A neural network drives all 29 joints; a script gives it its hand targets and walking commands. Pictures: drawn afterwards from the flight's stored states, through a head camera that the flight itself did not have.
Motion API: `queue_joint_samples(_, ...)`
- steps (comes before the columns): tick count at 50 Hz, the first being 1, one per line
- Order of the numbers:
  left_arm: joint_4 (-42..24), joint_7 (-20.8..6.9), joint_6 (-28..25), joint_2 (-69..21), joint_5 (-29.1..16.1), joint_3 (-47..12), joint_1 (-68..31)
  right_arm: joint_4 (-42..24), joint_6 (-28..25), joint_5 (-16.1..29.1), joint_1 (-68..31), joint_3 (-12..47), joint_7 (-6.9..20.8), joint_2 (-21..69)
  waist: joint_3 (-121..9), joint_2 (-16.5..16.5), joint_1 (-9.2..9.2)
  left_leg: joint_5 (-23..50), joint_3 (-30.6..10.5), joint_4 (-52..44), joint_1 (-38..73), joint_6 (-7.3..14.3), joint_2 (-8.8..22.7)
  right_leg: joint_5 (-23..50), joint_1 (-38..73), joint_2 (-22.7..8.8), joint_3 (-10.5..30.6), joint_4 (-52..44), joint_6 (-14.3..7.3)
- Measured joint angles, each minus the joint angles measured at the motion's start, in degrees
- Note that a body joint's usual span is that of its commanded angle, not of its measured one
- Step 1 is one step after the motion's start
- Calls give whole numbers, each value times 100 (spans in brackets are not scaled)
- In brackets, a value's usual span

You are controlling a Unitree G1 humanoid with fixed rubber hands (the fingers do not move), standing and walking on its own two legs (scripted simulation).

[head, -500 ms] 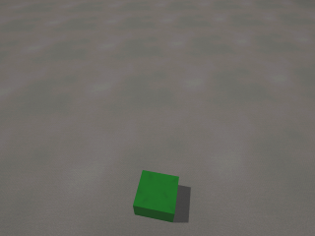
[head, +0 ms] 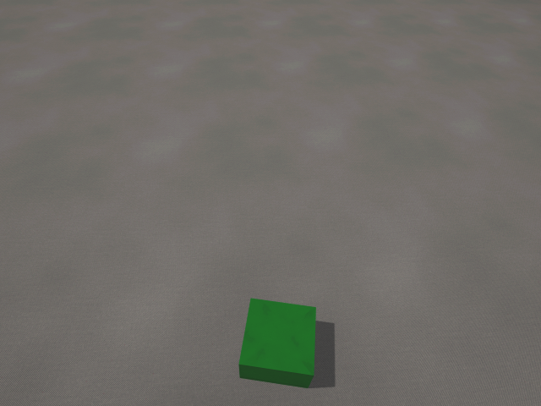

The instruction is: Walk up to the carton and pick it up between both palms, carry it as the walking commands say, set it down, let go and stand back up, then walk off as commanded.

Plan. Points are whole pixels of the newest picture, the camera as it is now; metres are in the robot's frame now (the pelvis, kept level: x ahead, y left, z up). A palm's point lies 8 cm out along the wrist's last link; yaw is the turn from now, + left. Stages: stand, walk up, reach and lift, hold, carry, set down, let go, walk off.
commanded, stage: walk up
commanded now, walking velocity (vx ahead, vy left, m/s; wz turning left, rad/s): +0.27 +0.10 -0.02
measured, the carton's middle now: (278, 342) +0.48 -0.04 -0.70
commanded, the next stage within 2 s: none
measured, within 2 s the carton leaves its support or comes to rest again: neither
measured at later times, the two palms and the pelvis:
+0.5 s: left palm (144, 396) +0.18 +0.21 -0.14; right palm out of the picture +0.05 -0.20 -0.15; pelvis +0.09 +0.01 +0.00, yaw +0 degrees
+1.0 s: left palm out of the picture +0.04 +0.23 -0.15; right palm out of the picture +0.04 -0.17 -0.14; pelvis +0.07 +0.03 +0.01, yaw +1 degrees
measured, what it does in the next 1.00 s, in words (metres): steps on the spot: right foot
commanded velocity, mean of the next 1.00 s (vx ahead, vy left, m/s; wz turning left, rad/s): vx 0.01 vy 0.00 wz -0.03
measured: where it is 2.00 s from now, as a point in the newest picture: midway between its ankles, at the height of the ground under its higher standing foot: outside the picture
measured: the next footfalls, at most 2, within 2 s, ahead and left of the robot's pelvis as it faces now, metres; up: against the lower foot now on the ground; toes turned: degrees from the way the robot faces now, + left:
right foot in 0.34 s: +0.16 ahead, -0.09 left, +0.00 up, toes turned -6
right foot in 1.92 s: +0.15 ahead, -0.17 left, +0.00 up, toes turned -10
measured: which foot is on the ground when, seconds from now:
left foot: down 0.00-1.00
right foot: up 0.00-0.32, down 0.34-1.00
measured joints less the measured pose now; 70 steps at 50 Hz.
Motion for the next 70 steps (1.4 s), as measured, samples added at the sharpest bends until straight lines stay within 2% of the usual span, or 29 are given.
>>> queue_joint_samples(2,-118,-88,-72,-3,-5,-14,-213,104,-19,25,202,95,-27,179,-18,28,-50,89,20,-401,283,49,-41,367,-293,41,-222,519,5)
queue_joint_samples(4,-207,-131,-145,-17,-24,-34,-446,207,-110,37,372,203,-32,365,11,33,-123,180,19,-734,537,66,-79,763,-468,95,-381,644,41)
queue_joint_samples(9,-338,-11,-39,-159,-205,-201,-1082,414,-243,128,599,411,-88,813,270,44,-232,57,-136,-778,799,54,-34,988,-233,468,-451,-501,-31)
queue_joint_samples(15,-356,-13,94,-448,-252,-312,-1443,396,-65,52,446,336,-211,834,551,124,-249,-536,11,-131,847,66,-49,964,323,609,-629,-1587,-192)
queue_joint_samples(17,-360,-19,47,-476,-246,-317,-1498,358,3,69,387,287,-243,740,584,171,-280,-812,76,233,781,38,-40,1335,551,615,-653,-1999,-266)
queue_joint_samples(20,-282,12,-92,-536,-212,-318,-1585,359,101,185,217,251,-268,551,603,424,-352,-906,-36,676,642,-101,173,1133,608,785,-743,-1947,-379)
queue_joint_samples(22,-229,68,-116,-577,-196,-352,-1581,421,156,184,157,251,-274,479,503,469,-317,-980,-192,529,704,-133,184,1079,708,827,-784,-2069,-397)
queue_joint_samples(28,-77,123,-128,-589,-222,-409,-1478,596,138,176,-116,277,-236,444,371,278,-153,-553,-237,-426,1171,-87,44,1357,1077,775,-794,-2701,-335)
queue_joint_samples(35,214,138,-159,-463,-200,-371,-1114,679,106,154,-319,307,-252,457,340,211,-41,-362,-257,-745,1327,-55,-16,1543,1252,745,-806,-3025,-299)
queue_joint_samples(48,660,132,-62,-566,-205,-427,-561,824,87,123,-136,374,-219,607,410,222,-61,-209,-250,-853,1352,86,-174,1716,1293,602,-776,-3143,-180)
queue_joint_samples(70,548,141,-82,-665,-229,-433,-571,919,11,172,273,376,-259,697,322,205,-139,-205,-138,-806,1215,260,-354,1741,1082,439,-632,-3000,-5)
